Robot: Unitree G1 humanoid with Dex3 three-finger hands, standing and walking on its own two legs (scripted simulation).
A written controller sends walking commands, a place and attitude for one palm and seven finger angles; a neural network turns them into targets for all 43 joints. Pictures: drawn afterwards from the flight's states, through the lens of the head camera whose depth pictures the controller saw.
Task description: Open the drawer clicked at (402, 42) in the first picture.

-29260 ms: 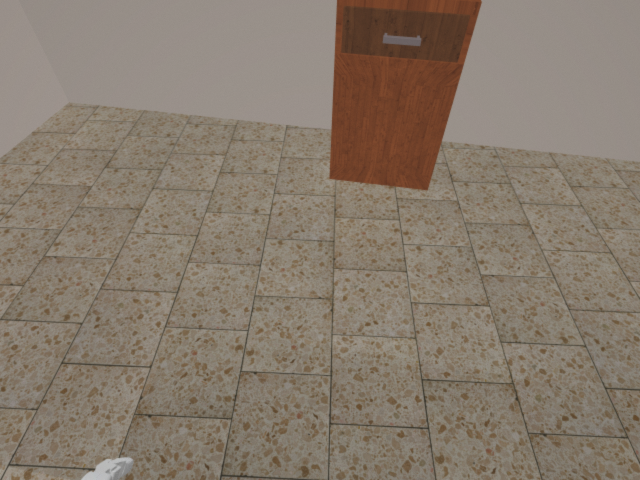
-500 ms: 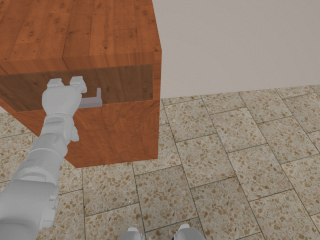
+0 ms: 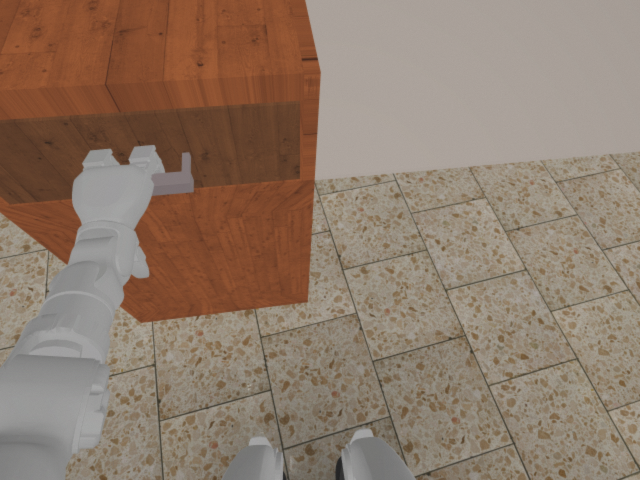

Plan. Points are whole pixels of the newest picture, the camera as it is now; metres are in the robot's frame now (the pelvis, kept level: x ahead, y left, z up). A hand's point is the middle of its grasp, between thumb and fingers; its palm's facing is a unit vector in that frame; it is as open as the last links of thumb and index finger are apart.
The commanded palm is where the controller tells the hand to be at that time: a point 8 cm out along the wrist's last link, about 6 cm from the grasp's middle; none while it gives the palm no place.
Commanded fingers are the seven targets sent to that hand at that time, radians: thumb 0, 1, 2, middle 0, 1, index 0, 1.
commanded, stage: lower the fingers behind the handle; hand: left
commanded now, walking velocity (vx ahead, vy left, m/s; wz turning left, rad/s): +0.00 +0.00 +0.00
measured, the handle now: (141, 174) +0.52 +0.23 +0.01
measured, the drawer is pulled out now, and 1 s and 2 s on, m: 0.00 0.00 0.06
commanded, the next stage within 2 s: close the thumb around the handle in 0.40 s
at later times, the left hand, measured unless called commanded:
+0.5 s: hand (134, 213) +0.47 +0.24 -0.01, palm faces -0.07 -0.03 -1.00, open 13.8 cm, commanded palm +0.45 +0.24 +0.04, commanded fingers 0.00 -0.44 0.32 -0.30 -1.21 -0.30 -1.21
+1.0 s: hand (134, 215) +0.46 +0.24 -0.01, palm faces -0.07 -0.03 -1.00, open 7.5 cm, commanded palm +0.44 +0.24 +0.04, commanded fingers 0.00 0.90 0.90 -0.40 -1.35 -0.40 -1.35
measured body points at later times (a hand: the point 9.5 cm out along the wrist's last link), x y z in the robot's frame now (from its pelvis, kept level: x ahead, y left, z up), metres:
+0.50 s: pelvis +0.00 +0.00 +0.00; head +0.12 +0.01 +0.44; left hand +0.46 +0.24 +0.04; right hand +0.02 -0.27 -0.12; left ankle -0.01 +0.09 -0.66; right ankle +0.01 -0.11 -0.66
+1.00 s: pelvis +0.01 +0.00 +0.01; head +0.12 +0.00 +0.44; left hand +0.46 +0.24 +0.05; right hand +0.03 -0.27 -0.12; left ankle -0.01 +0.09 -0.66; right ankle +0.01 -0.11 -0.66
